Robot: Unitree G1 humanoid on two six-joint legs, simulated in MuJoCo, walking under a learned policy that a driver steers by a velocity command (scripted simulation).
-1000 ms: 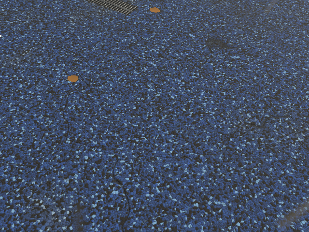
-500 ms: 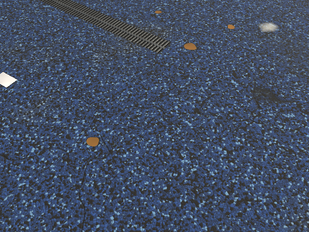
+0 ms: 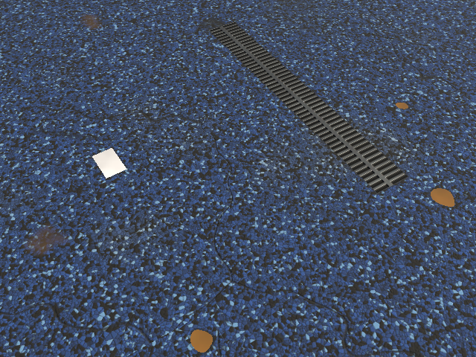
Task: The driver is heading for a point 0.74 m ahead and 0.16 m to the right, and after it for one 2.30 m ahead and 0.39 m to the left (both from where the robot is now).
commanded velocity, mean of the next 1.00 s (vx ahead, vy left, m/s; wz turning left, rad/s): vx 0.79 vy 0.00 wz -0.18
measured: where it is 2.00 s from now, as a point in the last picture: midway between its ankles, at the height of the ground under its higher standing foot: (295, 206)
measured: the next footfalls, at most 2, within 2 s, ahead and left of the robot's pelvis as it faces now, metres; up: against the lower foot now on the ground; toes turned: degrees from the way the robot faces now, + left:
left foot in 0.22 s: +0.41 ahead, +0.13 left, +0.00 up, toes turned +2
right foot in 0.66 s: +0.82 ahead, -0.12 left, +0.00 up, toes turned -24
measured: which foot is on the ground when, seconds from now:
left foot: up 0.00-0.20, down 0.22-0.66, up 0.68-1.00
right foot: down 0.00-0.22, up 0.24-0.64, down 0.66-1.00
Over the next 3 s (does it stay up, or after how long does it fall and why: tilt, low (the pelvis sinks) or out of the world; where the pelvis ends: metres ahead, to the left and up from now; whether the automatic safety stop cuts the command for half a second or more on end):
stays up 1.07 -0.13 -0.01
